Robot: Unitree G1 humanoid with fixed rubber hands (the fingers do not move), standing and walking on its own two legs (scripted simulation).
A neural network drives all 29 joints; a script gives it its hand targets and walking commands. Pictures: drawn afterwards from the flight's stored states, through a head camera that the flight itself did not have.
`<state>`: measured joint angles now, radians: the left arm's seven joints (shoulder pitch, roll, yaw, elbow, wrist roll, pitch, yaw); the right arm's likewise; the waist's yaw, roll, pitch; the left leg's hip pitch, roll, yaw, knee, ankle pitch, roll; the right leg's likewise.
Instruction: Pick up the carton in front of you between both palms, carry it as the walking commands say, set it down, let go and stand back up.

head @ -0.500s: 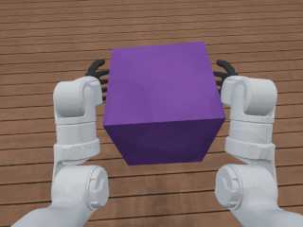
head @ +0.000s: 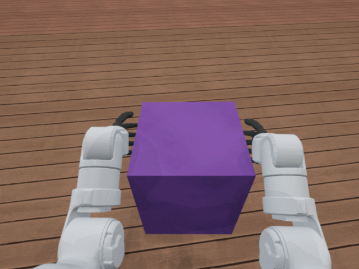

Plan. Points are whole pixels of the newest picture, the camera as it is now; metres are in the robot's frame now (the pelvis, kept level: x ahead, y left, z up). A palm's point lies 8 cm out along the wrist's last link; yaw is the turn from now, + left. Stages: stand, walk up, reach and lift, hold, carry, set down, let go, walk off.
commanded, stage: carry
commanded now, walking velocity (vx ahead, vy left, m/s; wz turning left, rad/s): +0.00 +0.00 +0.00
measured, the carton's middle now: (188, 170) +0.34 -0.01 +0.05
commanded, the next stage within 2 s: none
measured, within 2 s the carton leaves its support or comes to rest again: neither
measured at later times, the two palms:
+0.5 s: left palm (112, 145) +0.33 +0.15 +0.14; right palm (258, 150) +0.33 -0.15 +0.14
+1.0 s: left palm (111, 151) +0.32 +0.15 +0.14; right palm (260, 155) +0.32 -0.15 +0.14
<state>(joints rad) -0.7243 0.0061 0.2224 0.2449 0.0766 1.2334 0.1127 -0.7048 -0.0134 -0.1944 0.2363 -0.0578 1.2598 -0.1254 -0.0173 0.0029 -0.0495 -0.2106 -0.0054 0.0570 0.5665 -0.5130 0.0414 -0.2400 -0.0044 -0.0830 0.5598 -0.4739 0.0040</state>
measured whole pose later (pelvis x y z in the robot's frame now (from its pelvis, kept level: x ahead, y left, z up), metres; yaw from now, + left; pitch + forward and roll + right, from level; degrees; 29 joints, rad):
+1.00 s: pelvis -0.03 +0.00 +0.00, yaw +0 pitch -1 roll +0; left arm -0.71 0.02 0.21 0.29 0.07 1.23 0.11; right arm -0.71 -0.02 -0.19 0.29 -0.07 1.26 -0.12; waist 0.00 0.00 -0.06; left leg -0.21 0.00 0.06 0.53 -0.45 0.04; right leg -0.23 -0.01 -0.09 0.52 -0.41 0.00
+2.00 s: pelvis -0.04 +0.00 +0.00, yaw +0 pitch -1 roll +0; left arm -0.71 0.01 0.21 0.28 0.07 1.23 0.12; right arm -0.71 -0.02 -0.19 0.28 -0.07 1.26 -0.12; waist 0.00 0.00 -0.05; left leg -0.23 0.00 0.07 0.53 -0.44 0.03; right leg -0.25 -0.01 -0.10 0.51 -0.39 0.00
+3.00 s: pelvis -0.05 -0.01 +0.00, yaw +0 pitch -1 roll +0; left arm -0.71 0.01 0.21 0.28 0.07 1.23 0.12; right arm -0.71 -0.02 -0.19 0.28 -0.07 1.26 -0.12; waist 0.00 0.00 -0.05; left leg -0.23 0.01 0.07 0.53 -0.43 0.03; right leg -0.26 -0.01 -0.10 0.51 -0.39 0.00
